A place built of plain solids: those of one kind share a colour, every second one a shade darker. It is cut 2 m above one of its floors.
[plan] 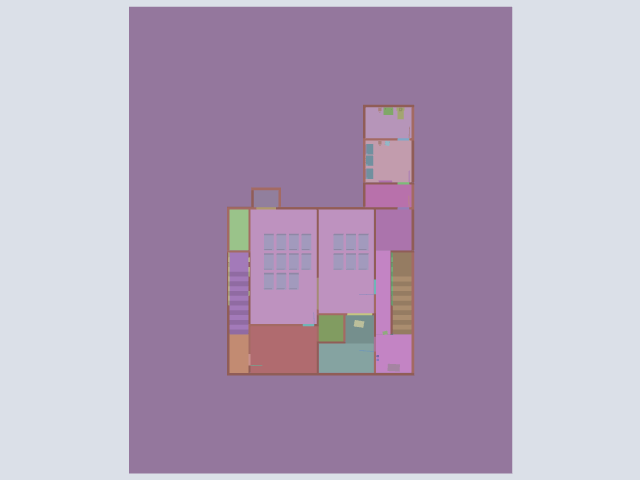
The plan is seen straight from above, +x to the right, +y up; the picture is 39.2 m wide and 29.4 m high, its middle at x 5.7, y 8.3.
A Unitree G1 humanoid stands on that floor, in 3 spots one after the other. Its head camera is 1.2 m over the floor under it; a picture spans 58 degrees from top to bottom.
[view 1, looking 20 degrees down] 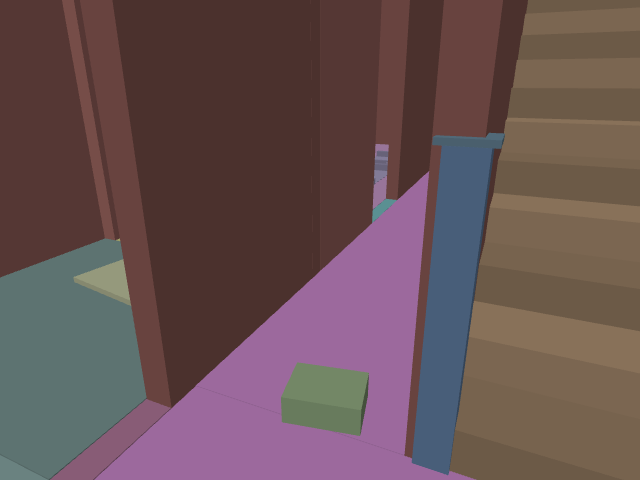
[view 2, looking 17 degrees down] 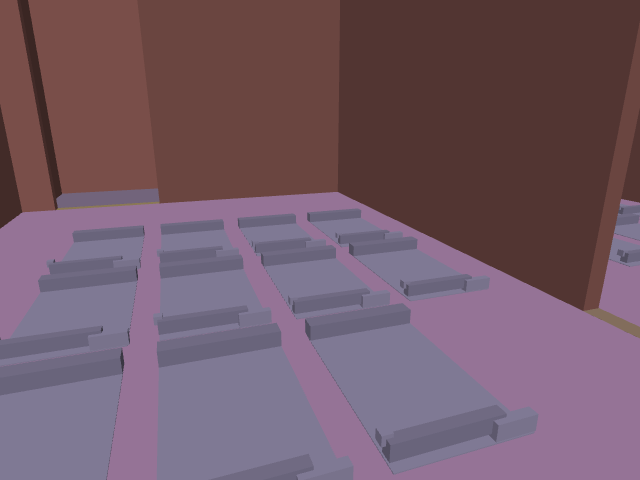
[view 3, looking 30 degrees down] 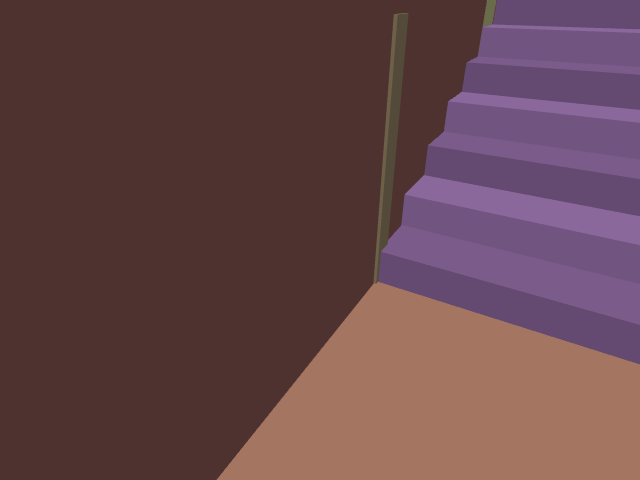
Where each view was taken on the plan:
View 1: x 10.22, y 1.36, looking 114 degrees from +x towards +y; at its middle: wall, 2.86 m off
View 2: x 3.17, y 4.22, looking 71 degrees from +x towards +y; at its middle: yoga_mat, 3.83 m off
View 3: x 0.78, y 0.93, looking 120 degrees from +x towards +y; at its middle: wall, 1.42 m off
